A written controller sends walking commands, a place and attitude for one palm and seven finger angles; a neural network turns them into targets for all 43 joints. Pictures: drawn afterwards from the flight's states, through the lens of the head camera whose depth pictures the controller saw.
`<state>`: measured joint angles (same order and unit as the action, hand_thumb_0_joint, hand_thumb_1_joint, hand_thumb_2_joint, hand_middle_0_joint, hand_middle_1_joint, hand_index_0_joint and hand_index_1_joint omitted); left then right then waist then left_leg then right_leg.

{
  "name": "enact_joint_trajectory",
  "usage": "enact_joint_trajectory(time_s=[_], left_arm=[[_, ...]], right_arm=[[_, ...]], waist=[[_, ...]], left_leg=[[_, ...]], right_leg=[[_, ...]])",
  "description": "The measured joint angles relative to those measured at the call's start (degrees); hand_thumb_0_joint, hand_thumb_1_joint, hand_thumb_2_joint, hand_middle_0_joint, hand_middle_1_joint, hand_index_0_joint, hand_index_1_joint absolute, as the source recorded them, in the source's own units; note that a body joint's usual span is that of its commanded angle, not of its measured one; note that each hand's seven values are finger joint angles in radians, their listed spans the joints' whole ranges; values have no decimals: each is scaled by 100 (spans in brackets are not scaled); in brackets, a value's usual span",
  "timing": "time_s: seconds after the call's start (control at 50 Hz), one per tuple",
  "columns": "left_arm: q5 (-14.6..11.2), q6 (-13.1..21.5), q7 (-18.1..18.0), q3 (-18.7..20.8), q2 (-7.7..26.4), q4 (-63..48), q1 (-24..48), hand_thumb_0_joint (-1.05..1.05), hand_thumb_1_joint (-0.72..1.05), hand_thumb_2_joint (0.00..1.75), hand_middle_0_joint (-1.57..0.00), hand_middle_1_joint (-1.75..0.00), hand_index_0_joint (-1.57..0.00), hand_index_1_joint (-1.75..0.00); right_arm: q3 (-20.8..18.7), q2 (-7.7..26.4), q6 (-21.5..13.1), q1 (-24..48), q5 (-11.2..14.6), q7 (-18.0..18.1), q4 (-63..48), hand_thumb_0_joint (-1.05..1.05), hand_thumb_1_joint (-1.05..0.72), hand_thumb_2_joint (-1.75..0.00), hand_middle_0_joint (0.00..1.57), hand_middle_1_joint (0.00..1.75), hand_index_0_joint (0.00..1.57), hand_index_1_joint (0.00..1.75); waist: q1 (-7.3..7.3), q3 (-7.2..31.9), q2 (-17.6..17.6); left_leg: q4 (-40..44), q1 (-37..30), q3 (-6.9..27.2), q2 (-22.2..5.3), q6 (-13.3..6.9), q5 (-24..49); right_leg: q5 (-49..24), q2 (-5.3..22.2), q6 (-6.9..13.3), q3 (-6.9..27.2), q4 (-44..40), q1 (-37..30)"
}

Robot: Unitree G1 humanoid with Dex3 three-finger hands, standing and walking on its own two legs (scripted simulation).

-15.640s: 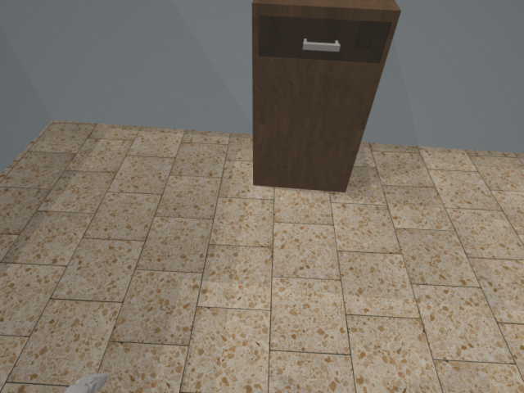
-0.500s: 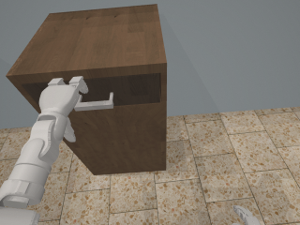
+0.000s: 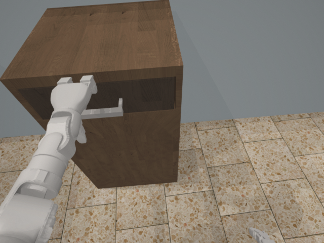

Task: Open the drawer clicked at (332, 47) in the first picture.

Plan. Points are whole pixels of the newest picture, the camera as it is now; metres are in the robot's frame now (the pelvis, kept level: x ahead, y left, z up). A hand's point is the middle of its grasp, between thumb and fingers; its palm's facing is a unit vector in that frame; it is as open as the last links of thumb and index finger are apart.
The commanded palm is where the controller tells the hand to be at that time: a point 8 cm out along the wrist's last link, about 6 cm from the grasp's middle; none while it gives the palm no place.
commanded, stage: move the hooked fingers above the handle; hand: left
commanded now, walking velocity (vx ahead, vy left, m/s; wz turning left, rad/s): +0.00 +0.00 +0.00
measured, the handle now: (102, 108) +0.49 +0.22 +0.02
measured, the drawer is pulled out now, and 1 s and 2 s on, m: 0.00 0.00 0.00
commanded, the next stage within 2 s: none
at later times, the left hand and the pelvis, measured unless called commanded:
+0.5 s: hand (87, 106) +0.44 +0.24 +0.08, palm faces +0.02 +0.00 -1.00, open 13.6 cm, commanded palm +0.42 +0.24 +0.14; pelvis +0.00 +0.00 +0.00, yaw -1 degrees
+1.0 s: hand (82, 106) +0.44 +0.25 +0.08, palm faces +0.01 +0.03 -1.00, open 13.8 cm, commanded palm +0.42 +0.24 +0.14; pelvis -0.01 -0.01 +0.00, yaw -1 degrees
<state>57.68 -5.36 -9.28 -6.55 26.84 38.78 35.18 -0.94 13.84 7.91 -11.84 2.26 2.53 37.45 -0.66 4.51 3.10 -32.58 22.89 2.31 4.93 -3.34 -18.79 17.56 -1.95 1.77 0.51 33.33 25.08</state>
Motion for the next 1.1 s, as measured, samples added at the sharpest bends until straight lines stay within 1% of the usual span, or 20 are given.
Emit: enact_joint_trajectory(time_s=[0.04,0.08,0.12,0.16,0.22,0.28,0.3,0.36,0.42,0.5,0.56,0.62,0.7,0.76,0.82,0.9,0.96,1.0,1.06,1.1], left_arm=[[-1,-99,134,-68,19,246,159,0,-49,30,-32,-120,-32,-120],[-46,-63,283,-138,-3,329,226,0,-49,30,-32,-120,-32,-120],[-89,122,394,-165,-51,311,223,0,-49,30,-32,-120,-32,-120],[-81,371,404,-172,-105,280,202,0,-49,30,-32,-120,-32,-120],[10,691,228,-119,-175,385,281,0,-49,30,-32,-120,-32,-120],[139,863,-74,104,-195,401,215,0,-49,30,-37,-122,-32,-120],[172,872,-179,153,-184,411,185,0,-49,30,-38,-122,-32,-120],[213,726,-431,291,-124,511,170,0,-49,30,-39,-123,-32,-120],[194,552,-511,297,-56,687,253,0,-49,30,-38,-123,-34,-122],[112,343,-361,280,15,915,400,0,-49,30,-36,-122,-35,-123],[77,284,-182,260,92,1073,491,0,-49,30,-35,-121,-35,-123],[65,347,1,209,149,1120,531,0,-49,30,-34,-121,-34,-122],[60,599,122,160,131,911,401,0,-49,30,-33,-120,-33,-121],[79,794,54,168,67,739,267,0,-49,30,-33,-120,-33,-121],[125,888,-117,232,30,634,184,0,-49,30,-33,-120,-32,-121],[197,755,-340,321,83,753,265,0,-49,30,-32,-120,-32,-121],[203,539,-373,326,180,942,414,0,-49,30,-32,-120,-32,-120],[150,433,-293,295,229,1052,503,0,-49,30,-32,-120,-32,-121],[51,368,-120,173,227,1047,566,0,-49,30,-32,-120,-34,-123],[-1,383,37,91,193,1015,573,0,-49,30,-32,-120,-34,-123]], right_arm=[[-1,-4,28,-84,2,-13,-12,1,-90,-89,20,30,20,30],[-27,0,43,-191,-15,-16,-13,1,-90,-89,20,30,20,30],[-54,10,49,-299,-36,-8,8,1,-90,-89,20,30,20,30],[-85,20,54,-392,-56,3,38,1,-90,-89,20,30,20,30],[-118,37,34,-470,-74,3,96,1,-90,-89,20,30,20,30],[-158,50,16,-531,-113,-25,130,1,-90,-89,20,30,20,30],[-167,56,15,-539,-123,-41,140,1,-90,-89,20,30,20,30],[-191,60,4,-530,-126,-87,188,1,-90,-89,20,30,20,30],[-174,46,13,-506,-94,-98,233,1,-90,-89,20,30,20,30],[-123,23,21,-479,-42,-69,226,1,-90,-89,20,30,20,30],[-89,27,7,-471,-13,-24,172,1,-90,-89,20,30,20,30],[-88,57,-23,-480,0,5,93,1,-90,-89,20,30,20,30],[-141,119,-58,-513,-19,19,6,1,-90,-89,20,30,20,30],[-178,155,-71,-501,-33,17,-1,1,-90,-89,20,30,20,30],[-199,163,-82,-456,-48,5,6,1,-90,-89,20,30,20,30],[-173,130,-90,-366,-44,2,42,1,-90,-89,20,30,20,30],[-144,99,-94,-333,-36,7,62,1,-90,-89,20,30,20,30],[-131,85,-89,-342,-28,10,74,1,-90,-89,20,30,20,30],[-122,81,-71,-408,-9,20,85,1,-90,-89,20,30,20,30],[-128,81,-52,-455,-7,20,95,1,-90,-89,20,30,20,30]], waist=[[31,7,8],[53,17,19],[75,36,17],[96,62,4],[151,80,-28],[148,104,-36],[152,111,-24],[164,103,25],[178,97,54],[215,102,46],[247,111,25],[257,103,1],[215,115,-18],[182,126,-28],[167,127,-34],[175,108,-42],[184,98,-26],[187,100,-7],[162,120,22],[148,147,31]], left_leg=[[1,43,9,5,-8,8],[-10,74,22,8,-19,3],[-30,92,28,8,-30,-17],[-65,115,20,5,-38,-47],[-147,202,0,1,-39,-95],[-200,310,-50,-12,-29,-109],[-206,335,-64,-17,-26,-106],[-204,368,-96,-35,-24,-89],[-160,348,-101,-49,-22,-53],[-64,256,-92,-67,-7,7],[-16,189,-81,-82,9,33],[-3,156,-61,-92,24,45],[-25,160,-49,-101,35,36],[-64,178,-46,-99,40,14],[-105,218,-50,-95,45,-4],[-131,275,-51,-96,55,-8],[-121,304,-40,-99,61,2],[-101,301,-26,-101,62,9],[-75,265,2,-99,56,7],[-64,234,21,-93,51,0]], right_leg=[[-9,6,-8,-9,-15,33],[-12,9,-19,-23,-33,46],[-3,9,-28,-29,-38,52],[16,4,-35,-22,-20,70],[51,-3,-36,-8,53,158],[56,-18,-30,36,122,287],[50,-24,-29,49,131,316],[19,-42,-28,79,130,360],[-23,-54,-22,84,89,344],[-80,-68,-3,79,1,256],[-107,-81,14,69,-47,189],[-121,-90,31,50,-71,148],[-116,-98,44,35,-61,144],[-90,-97,49,30,-16,165],[-64,-95,54,30,41,213],[-52,-96,62,27,82,276],[-63,-98,66,16,67,301],[-71,-98,66,4,35,289],[-73,-95,60,-20,-15,235],[-63,-89,57,-37,-38,193]])
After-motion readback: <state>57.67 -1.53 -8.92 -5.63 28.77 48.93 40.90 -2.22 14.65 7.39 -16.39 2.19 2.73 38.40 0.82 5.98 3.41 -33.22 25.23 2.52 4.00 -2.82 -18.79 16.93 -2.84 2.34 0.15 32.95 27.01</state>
